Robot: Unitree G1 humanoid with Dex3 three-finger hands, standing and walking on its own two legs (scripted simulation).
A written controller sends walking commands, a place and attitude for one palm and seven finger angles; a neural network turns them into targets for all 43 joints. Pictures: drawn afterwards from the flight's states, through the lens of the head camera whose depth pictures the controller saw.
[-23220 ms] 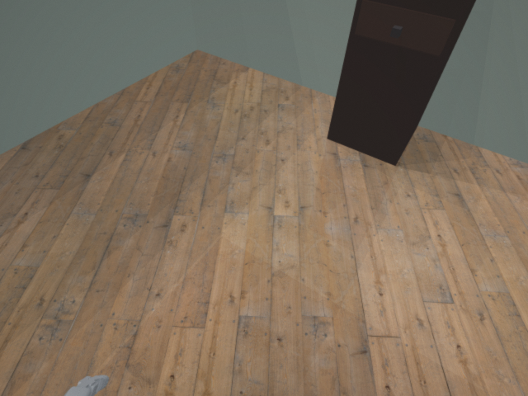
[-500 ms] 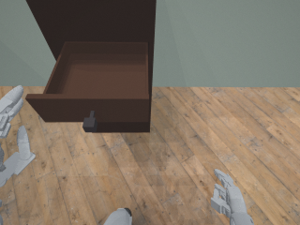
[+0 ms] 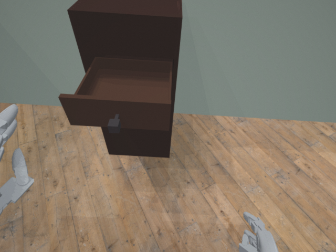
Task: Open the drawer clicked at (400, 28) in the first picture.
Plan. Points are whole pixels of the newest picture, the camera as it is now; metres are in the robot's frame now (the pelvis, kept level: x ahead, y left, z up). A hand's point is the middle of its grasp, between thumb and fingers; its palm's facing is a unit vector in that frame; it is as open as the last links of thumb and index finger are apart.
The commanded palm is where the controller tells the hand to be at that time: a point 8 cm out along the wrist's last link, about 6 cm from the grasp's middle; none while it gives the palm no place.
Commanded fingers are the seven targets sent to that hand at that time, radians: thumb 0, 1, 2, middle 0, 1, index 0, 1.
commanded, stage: stop stepping back and stand still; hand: left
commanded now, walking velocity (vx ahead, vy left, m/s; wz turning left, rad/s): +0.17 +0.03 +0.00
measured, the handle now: (115, 122) +0.54 +0.22 -0.06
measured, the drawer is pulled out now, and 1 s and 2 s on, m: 0.30 0.30 0.30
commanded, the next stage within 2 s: let the arm hang, fingers relaxed in 0.50 s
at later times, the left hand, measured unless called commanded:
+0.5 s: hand (33, 201) +0.16 +0.23 +0.16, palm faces +0.35 -0.84 -0.42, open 7.4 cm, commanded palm +0.09 +0.27 +0.18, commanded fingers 0.00 0.90 0.90 -0.20 -0.30 -0.20 -0.30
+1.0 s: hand out of the picture -0.03 +0.18 -0.16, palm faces +0.03 -0.98 -0.20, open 7.1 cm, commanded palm none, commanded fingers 0.00 0.90 0.90 -0.20 -0.30 -0.20 -0.30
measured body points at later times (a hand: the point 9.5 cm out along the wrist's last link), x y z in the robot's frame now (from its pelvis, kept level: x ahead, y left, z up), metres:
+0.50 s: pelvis -0.04 -0.01 +0.00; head -0.03 +0.01 +0.45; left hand +0.14 +0.27 +0.18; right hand +0.10 -0.26 -0.08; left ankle -0.02 +0.10 -0.71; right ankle -0.02 -0.10 -0.73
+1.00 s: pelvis -0.04 +0.00 +0.01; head -0.01 +0.01 +0.46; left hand -0.03 +0.23 -0.15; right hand +0.03 -0.24 -0.14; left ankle -0.01 +0.10 -0.73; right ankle -0.04 -0.12 -0.73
